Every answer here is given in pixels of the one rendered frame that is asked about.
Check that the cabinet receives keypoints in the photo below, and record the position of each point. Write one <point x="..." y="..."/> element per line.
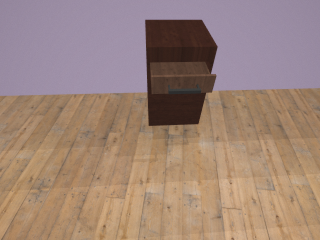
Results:
<point x="177" y="41"/>

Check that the drawer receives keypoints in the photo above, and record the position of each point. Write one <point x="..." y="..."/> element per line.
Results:
<point x="180" y="75"/>

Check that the handle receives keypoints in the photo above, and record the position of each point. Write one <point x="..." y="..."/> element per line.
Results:
<point x="185" y="90"/>

